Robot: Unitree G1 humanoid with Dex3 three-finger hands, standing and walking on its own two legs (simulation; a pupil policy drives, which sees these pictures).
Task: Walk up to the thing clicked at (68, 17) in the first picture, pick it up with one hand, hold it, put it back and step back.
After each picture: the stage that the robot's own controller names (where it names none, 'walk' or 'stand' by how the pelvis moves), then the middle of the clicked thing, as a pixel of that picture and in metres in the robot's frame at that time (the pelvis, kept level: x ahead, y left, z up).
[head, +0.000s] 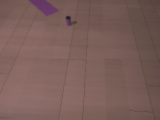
stand; (68, 21) +1.75 +0.20 -0.72
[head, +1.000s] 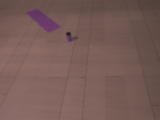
walk; (68, 37) +1.63 +0.30 -0.71
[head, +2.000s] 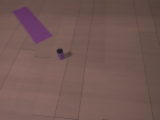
walk; (60, 54) +1.09 +0.32 -0.72
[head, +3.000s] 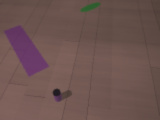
walk; (57, 95) +0.65 +0.26 -0.71
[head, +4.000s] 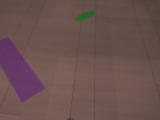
walk; out of the picture +0.39 +0.15 -0.70
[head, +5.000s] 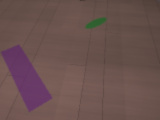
stand; out of the picture +0.32 +0.16 -0.72
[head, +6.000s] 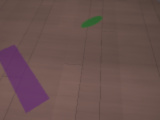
stand; out of the picture +0.31 +0.17 -0.73
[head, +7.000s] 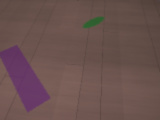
stand; out of the picture +0.32 +0.18 -0.73
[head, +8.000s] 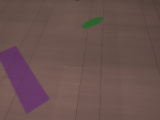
stand; out of the picture +0.31 +0.18 -0.73
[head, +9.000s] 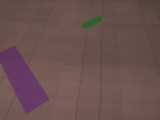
go down; out of the picture +0.31 +0.18 -0.73
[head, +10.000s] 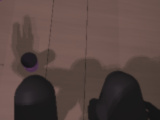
go down; (30, 62) +0.41 +0.19 -0.31
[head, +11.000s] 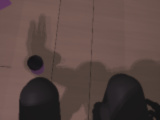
close in; (36, 65) +0.41 +0.18 -0.31
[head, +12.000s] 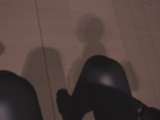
close in; out of the picture +0.40 +0.22 -0.22
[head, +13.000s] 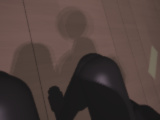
close; out of the picture +0.40 +0.23 -0.22
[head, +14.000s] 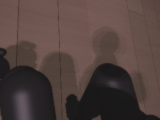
lift; out of the picture +0.34 +0.23 -0.17
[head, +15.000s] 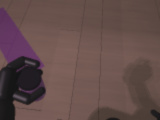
lift; (32, 85) +0.31 +0.17 +0.02
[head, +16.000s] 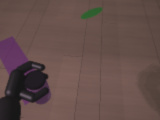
hold; (38, 88) +0.32 +0.16 +0.02
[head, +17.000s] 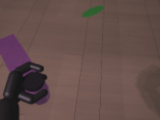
hold; (37, 88) +0.32 +0.17 +0.01
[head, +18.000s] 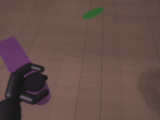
crouch; (38, 89) +0.32 +0.17 +0.01
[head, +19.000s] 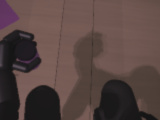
crouch; (28, 56) +0.42 +0.17 -0.08
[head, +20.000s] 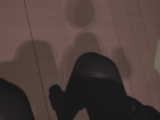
lower; out of the picture +0.42 +0.25 -0.22
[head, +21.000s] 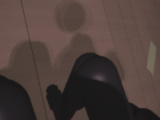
lower; out of the picture +0.41 +0.24 -0.23
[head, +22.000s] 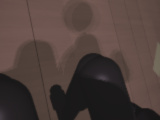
lower; out of the picture +0.41 +0.24 -0.23
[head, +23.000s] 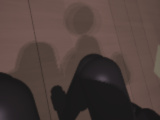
lower; out of the picture +0.40 +0.24 -0.22
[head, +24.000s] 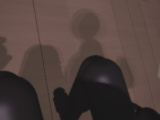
loosen; out of the picture +0.38 +0.21 -0.23
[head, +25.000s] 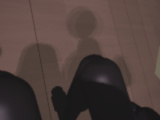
withdraw; out of the picture +0.38 +0.22 -0.23
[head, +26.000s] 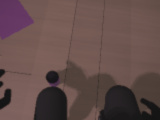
walk; (53, 79) +0.39 +0.15 -0.40
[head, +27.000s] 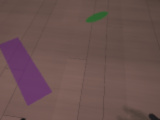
stand; out of the picture +0.32 +0.13 -0.66
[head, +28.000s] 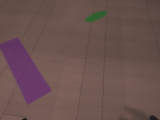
stand; out of the picture +0.33 +0.14 -0.67
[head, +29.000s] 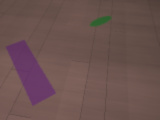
stand; out of the picture +0.33 +0.13 -0.71
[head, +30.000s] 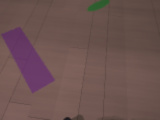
walk; out of the picture +0.35 +0.12 -0.70
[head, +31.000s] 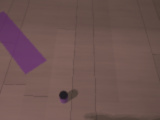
walk; (63, 97) +0.49 +0.13 -0.70
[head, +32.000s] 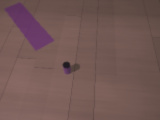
walk; (67, 68) +0.79 +0.17 -0.69
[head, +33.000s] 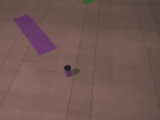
stand; (67, 71) +0.93 +0.16 -0.71
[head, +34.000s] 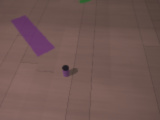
stand; (66, 71) +0.93 +0.17 -0.73
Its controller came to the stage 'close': yes
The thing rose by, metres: 0.72
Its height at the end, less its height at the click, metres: +0.00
